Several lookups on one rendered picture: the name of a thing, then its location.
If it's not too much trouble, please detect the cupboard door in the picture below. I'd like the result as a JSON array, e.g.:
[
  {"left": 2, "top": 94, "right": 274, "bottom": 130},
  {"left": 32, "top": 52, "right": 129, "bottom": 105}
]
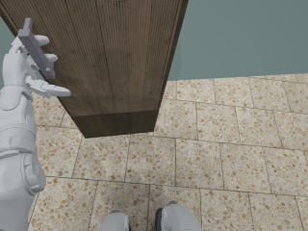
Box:
[{"left": 0, "top": 0, "right": 183, "bottom": 116}]

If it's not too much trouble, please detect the robot right thigh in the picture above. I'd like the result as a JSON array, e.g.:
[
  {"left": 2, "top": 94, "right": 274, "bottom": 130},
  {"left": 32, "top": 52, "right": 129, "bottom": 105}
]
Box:
[{"left": 162, "top": 204, "right": 204, "bottom": 231}]

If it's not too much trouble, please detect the robot left shin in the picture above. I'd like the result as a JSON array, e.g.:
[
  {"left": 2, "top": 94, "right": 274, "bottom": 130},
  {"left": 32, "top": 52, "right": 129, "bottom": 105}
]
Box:
[{"left": 111, "top": 209, "right": 121, "bottom": 214}]

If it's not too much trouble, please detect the robot left upper arm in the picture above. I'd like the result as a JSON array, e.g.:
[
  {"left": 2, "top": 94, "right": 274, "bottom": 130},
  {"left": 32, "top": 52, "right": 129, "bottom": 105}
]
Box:
[{"left": 0, "top": 153, "right": 46, "bottom": 231}]

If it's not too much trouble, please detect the handle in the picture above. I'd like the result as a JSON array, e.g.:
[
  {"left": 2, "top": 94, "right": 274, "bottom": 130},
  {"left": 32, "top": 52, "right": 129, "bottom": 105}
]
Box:
[{"left": 17, "top": 17, "right": 56, "bottom": 80}]

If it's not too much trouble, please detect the robot left hand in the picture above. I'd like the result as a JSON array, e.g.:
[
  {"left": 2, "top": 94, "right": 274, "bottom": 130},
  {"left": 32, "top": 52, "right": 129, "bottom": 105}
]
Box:
[{"left": 2, "top": 35, "right": 71, "bottom": 98}]

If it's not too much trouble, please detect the robot left forearm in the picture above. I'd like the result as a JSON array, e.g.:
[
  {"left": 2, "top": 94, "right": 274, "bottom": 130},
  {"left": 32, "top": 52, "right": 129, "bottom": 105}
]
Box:
[{"left": 0, "top": 86, "right": 38, "bottom": 160}]

